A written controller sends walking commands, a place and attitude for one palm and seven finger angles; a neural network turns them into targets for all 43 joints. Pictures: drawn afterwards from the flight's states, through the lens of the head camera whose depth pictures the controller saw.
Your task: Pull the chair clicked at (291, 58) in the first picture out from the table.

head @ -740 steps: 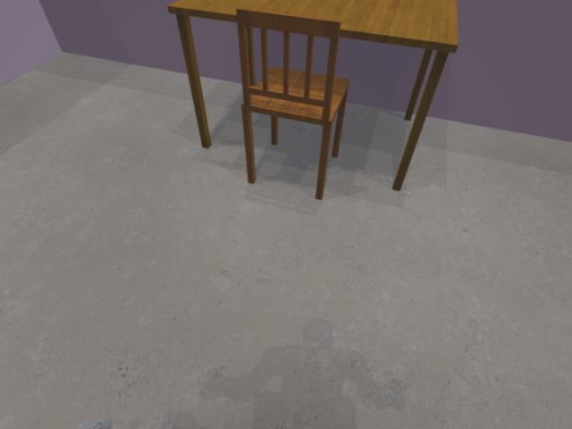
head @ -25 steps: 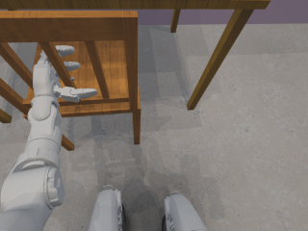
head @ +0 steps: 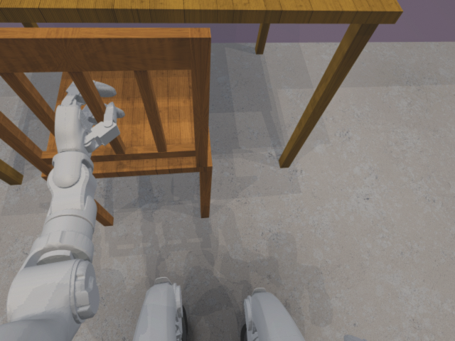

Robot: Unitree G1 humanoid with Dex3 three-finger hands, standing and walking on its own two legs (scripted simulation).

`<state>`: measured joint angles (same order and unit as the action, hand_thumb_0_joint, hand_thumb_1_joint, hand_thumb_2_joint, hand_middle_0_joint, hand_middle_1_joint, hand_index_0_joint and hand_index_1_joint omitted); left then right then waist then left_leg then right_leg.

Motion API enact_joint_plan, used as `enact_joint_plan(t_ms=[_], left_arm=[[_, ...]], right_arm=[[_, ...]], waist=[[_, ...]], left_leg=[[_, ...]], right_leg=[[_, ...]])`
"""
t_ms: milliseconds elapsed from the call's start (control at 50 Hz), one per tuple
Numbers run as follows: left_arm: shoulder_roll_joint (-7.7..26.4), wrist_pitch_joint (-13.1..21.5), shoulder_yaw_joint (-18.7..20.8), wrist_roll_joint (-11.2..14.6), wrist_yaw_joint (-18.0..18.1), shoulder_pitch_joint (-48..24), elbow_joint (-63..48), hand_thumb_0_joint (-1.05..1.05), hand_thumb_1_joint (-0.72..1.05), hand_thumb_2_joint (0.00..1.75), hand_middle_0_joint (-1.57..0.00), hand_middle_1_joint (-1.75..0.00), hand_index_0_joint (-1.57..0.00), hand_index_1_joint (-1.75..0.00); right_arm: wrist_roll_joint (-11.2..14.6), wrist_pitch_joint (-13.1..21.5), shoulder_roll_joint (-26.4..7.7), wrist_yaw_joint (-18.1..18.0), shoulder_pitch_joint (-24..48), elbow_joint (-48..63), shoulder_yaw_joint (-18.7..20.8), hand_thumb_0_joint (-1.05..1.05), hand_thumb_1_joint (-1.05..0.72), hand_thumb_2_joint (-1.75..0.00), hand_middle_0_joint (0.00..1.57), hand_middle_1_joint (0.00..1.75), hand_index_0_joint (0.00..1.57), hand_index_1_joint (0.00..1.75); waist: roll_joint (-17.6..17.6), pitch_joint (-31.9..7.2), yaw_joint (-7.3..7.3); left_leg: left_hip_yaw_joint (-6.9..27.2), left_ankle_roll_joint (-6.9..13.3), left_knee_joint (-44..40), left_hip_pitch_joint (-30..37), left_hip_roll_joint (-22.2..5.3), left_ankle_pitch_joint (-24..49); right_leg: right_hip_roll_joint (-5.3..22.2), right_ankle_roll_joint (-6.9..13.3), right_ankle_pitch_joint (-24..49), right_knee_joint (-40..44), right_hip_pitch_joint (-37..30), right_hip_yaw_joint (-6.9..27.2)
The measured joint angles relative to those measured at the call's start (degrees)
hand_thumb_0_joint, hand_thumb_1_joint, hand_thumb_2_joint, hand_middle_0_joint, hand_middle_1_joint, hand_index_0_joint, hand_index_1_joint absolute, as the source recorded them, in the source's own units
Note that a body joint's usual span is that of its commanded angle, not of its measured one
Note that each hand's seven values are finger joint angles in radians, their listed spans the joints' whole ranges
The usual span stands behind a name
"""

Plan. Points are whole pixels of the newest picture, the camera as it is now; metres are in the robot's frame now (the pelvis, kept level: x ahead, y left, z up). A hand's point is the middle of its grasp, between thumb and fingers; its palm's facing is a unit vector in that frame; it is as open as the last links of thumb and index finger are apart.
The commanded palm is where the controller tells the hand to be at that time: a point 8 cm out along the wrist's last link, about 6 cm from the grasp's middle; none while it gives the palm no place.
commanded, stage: hook a spindle and tug to test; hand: left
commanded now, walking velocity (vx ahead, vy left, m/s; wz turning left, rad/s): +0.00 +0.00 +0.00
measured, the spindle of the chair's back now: (103, 117) +0.50 +0.20 +0.02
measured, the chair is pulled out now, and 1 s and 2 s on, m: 0.00 0.03 0.17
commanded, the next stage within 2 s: step backward, pulling the chair out in 0.46 s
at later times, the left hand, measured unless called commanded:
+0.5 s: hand (112, 132) +0.46 +0.18 +0.04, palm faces +0.06 -1.00 -0.03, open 5.3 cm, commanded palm +0.42 +0.22 +0.03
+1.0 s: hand (118, 133) +0.44 +0.16 +0.06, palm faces +0.07 -0.99 -0.11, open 5.0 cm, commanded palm +0.42 +0.21 +0.05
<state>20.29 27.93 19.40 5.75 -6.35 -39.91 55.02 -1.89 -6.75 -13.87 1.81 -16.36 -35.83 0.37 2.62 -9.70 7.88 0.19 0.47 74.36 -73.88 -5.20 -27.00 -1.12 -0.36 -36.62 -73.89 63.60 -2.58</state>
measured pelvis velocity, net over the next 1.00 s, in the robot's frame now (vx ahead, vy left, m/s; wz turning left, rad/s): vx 0.03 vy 0.02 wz -0.01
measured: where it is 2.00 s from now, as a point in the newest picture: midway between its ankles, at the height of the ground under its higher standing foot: outside the picture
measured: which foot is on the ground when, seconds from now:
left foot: down 0.00-1.00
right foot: down 0.00-1.00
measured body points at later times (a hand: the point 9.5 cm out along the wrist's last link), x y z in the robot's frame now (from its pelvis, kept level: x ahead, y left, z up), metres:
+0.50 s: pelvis +0.03 +0.01 +0.02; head +0.16 +0.02 +0.44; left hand +0.45 +0.23 +0.04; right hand +0.10 -0.26 -0.11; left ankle +0.06 +0.12 -0.61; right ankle -0.02 -0.13 -0.61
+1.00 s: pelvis +0.03 +0.02 +0.11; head +0.15 +0.03 +0.54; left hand +0.44 +0.21 +0.07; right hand +0.09 -0.26 -0.01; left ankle +0.06 +0.12 -0.61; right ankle -0.02 -0.13 -0.61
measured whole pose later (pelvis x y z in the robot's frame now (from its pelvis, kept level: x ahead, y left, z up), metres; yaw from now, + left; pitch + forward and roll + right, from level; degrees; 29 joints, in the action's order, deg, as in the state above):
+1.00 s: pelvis +0.03 +0.02 +0.11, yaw -1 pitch +12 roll -3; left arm 14.2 13.8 8.2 4.2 3.5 -34.3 60.6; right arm 1.4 -5.0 -14.3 -4.8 -15.7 -38.0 0.9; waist 0.9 1.6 5.2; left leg -4.1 1.4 40.4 -35.9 -4.2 -16.6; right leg -0.2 -1.5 -20.7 -37.6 27.2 -0.9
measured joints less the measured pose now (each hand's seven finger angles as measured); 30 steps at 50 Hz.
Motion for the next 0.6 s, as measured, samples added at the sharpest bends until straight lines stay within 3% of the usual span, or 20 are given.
enact_joint_plan(t_ms=[440,580,600], left_arm=[[-3.24,-1.6,-2.92,2.45,0.39,11.82,-12.76,0.02,0.77,0.78,-0.42,-1.44,-0.39,-1.45],[-4.04,-1.86,-3.87,2.67,0.65,12.87,-14.2,0.02,0.77,0.79,-0.42,-1.44,-0.39,-1.45],[-4.02,-3.16,-4.23,1.6,1.64,12.58,-14.82,0.02,0.76,0.79,-0.42,-1.43,-0.39,-1.45]], right_arm=[[0.75,0.58,0.41,0.83,0.03,1.86,0.37,0.01,-0.9,-0.89,0.2,0.3,0.2,0.29],[0.7,1.26,0.24,0.73,1.1,2.07,0.69,0.01,-0.9,-0.89,0.2,0.3,0.2,0.29],[1.35,0.57,0.41,0.14,1.54,2.14,0.59,0.01,-0.9,-0.89,0.2,0.3,0.2,0.29]], waist=[[-0.26,-0.64,-0.86],[-0.28,-0.72,-1.42],[-0.63,0.51,-1.57]], left_leg=[[-1.56,0.28,-3.35,4.73,0.19,-1.28],[-1.45,0.25,-3.49,5.12,0.48,-1.54],[-1.62,0.27,-3.99,6.56,0.62,-1.54]], right_leg=[[0.29,-0.53,-0.25,3.98,-4.35,1.43],[0.51,-0.48,-0.44,4.08,-4.83,1.31],[0.67,-0.69,-0.71,4.68,-6.32,1.45]])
